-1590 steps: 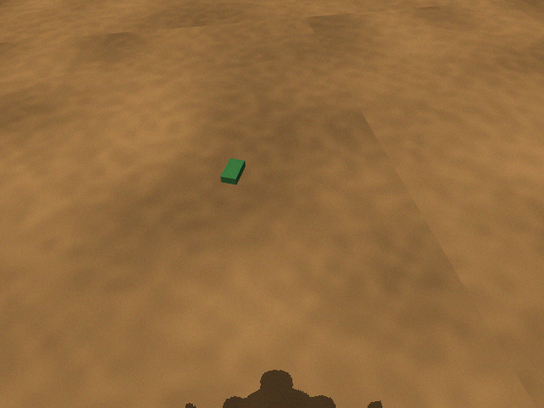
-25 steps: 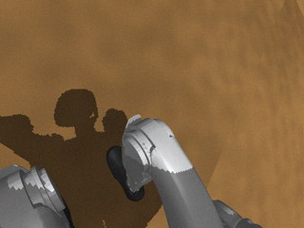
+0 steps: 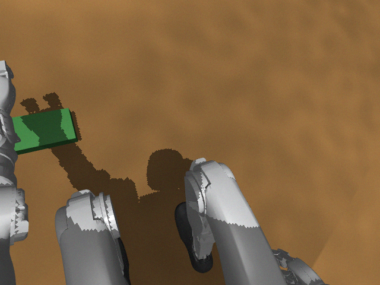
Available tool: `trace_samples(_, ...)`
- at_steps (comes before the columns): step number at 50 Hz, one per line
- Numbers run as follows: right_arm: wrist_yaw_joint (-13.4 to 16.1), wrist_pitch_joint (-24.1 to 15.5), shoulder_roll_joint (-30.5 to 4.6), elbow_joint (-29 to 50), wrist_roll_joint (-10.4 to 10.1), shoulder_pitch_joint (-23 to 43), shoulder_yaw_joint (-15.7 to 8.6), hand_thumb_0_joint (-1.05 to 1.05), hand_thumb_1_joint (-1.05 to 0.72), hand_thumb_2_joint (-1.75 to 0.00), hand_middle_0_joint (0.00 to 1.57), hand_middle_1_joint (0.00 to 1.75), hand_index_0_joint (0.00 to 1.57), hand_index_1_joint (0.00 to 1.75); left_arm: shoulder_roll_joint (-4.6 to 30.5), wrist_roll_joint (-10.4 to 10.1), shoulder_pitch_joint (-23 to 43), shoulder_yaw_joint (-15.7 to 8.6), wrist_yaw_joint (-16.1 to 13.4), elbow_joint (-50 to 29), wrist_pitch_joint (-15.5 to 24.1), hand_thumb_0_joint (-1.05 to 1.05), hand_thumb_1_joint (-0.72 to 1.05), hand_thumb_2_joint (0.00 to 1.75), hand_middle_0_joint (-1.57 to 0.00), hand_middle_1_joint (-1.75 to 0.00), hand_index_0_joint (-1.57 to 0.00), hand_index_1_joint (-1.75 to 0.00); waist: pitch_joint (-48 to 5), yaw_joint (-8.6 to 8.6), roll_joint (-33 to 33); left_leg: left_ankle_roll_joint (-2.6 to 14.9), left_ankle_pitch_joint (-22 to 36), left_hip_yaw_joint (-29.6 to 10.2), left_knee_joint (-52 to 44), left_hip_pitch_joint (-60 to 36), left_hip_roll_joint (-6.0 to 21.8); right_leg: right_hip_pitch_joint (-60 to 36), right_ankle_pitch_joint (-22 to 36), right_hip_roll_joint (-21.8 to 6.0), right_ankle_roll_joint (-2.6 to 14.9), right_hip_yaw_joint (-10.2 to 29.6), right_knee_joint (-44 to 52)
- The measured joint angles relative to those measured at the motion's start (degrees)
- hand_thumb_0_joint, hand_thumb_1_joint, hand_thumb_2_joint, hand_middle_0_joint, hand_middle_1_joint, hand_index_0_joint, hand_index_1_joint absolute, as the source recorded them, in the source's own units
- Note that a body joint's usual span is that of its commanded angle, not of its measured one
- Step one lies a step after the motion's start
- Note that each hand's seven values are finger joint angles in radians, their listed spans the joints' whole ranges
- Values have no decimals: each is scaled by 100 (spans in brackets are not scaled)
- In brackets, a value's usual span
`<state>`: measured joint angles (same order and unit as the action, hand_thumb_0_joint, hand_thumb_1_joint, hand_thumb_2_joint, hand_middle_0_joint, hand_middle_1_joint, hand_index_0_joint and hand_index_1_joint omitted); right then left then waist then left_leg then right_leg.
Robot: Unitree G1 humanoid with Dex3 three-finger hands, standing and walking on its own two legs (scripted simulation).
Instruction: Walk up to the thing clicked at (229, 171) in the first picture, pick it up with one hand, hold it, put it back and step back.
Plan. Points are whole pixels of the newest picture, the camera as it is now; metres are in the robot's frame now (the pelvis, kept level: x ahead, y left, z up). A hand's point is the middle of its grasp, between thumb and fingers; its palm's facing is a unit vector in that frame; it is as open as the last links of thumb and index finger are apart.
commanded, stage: withdraw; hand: left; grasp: from above
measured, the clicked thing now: (42, 131) +0.49 +0.28 -0.32
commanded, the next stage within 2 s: home in 0.32 s
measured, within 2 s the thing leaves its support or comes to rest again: neither
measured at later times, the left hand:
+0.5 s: hand (22, 127) +0.46 +0.27 -0.17, palm faces -0.49 -0.08 -0.87, open 13.6 cm
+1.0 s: hand out of the picture +0.39 +0.29 -0.04, palm faces -0.26 -0.62 -0.74, open 8.0 cm
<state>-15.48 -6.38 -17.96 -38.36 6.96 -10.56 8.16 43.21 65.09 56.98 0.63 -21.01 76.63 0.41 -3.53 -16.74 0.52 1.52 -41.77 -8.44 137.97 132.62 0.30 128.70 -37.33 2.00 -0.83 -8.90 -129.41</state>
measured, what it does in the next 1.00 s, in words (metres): rises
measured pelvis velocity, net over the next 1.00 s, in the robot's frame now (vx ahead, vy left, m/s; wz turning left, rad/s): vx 0.00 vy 0.00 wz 0.11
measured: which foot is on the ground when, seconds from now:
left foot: down 0.00-1.00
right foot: down 0.00-1.00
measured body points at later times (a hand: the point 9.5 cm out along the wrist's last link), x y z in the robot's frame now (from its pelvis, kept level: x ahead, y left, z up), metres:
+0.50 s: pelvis -0.01 -0.01 +0.00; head +0.23 +0.07 +0.37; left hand +0.48 +0.27 -0.12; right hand +0.03 -0.29 -0.08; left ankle +0.06 +0.11 -0.31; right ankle +0.11 -0.11 -0.31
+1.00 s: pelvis +0.00 +0.00 +0.09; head +0.21 +0.06 +0.49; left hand +0.40 +0.32 +0.01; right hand +0.12 -0.26 -0.03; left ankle +0.06 +0.11 -0.31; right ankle +0.11 -0.11 -0.31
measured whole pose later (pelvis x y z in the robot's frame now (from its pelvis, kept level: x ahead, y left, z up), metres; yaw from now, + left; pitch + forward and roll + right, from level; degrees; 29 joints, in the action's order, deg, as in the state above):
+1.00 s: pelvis +0.00 +0.00 +0.09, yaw +6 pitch +37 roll -7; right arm -5.5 1.3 -15.9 -36.1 0.9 -11.2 0.6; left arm 29.2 33.7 34.1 -3.2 -3.7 45.9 -4.1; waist -11.0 -7.6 3.2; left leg 1.7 -40.2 -3.9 119.9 116.9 -0.7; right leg 114.5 -37.9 0.8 -0.7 -4.3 -115.0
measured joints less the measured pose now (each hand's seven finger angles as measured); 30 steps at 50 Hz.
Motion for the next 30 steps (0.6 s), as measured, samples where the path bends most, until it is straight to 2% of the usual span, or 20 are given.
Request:
trace_samples(5,240,364,69,30,-171,90,-193,0,-91,-90,20,30,20,30,-470,-183,56,411,601,-217,-77,0,-49,99,-11,-96,-10,-98,-238,232,85,-10,138,218,-441,-336,-41,-262,30,-65,35,200,253)
trace_samples(8,462,501,77,111,-194,150,-213,0,-91,-90,20,30,20,30,-618,-184,190,523,848,-57,5,0,-48,99,-12,-96,-11,-97,-268,249,91,-36,245,270,-663,-500,-63,-398,95,-92,69,250,406)
trace_samples(12,756,583,44,191,-188,165,-204,0,-90,-90,20,30,20,30,-687,-65,358,550,957,221,210,0,-47,99,-13,-96,-12,-97,-234,186,73,-72,369,298,-834,-600,-90,-476,183,-120,105,278,519)
trace_samples(15,920,592,-3,169,-161,140,-166,0,-90,-90,20,30,20,30,-660,75,480,511,867,517,397,0,-46,99,-13,-96,-12,-97,-185,104,39,-91,425,309,-845,-577,-95,-436,232,-126,121,290,504)
trace_samples(19,1021,552,-57,85,-89,80,-82,0,-90,-90,20,30,20,30,-501,267,621,405,583,1001,619,0,-45,98,-13,-96,-12,-97,-65,-47,-26,-97,450,311,-702,-440,-90,-283,265,-123,125,288,355)
trace_samples(25,1069,394,-48,-23,36,-91,65,0,-89,-89,20,30,20,30,-77,589,726,35,74,1431,900,0,-43,97,-14,-95,-14,-95,183,-226,-152,-90,406,264,-285,-80,-69,67,266,-101,109,237,-8)
trace_samples(28,1042,294,11,-47,112,-196,95,0,-89,-89,20,30,20,30,112,603,739,-185,-137,1391,903,0,-37,95,-18,-88,-17,-88,302,-255,-185,-77,370,233,-96,92,-72,213,240,-101,95,204,-160)
trace_samples(30,1008,239,69,-46,148,-273,81,1,-89,-89,20,30,20,30,179,516,666,-333,-175,1147,856,0,-30,93,-20,-82,-19,-82,350,-240,-177,-66,343,217,-13,189,-80,287,212,-105,83,187,-222)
